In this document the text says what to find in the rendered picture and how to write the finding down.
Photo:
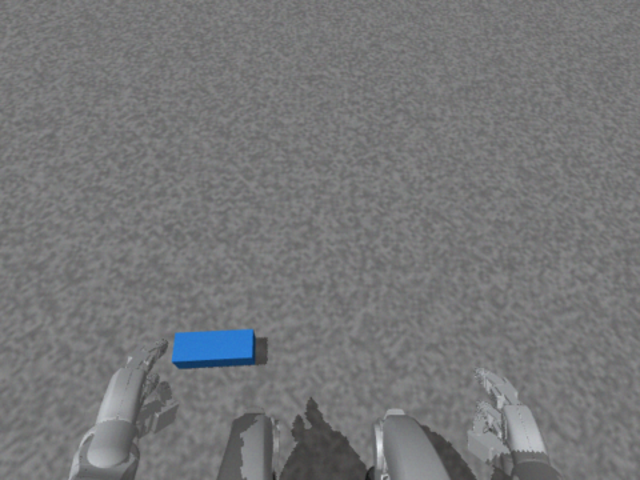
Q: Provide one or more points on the right robot hand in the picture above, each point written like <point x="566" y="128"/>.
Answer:
<point x="515" y="437"/>

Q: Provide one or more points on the right robot arm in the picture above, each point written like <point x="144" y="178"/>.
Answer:
<point x="534" y="471"/>

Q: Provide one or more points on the left robot arm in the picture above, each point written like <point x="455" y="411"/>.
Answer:
<point x="108" y="451"/>

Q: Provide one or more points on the left robot hand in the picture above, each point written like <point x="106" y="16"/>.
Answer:
<point x="130" y="386"/>

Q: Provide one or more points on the carton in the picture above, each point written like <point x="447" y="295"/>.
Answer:
<point x="214" y="348"/>

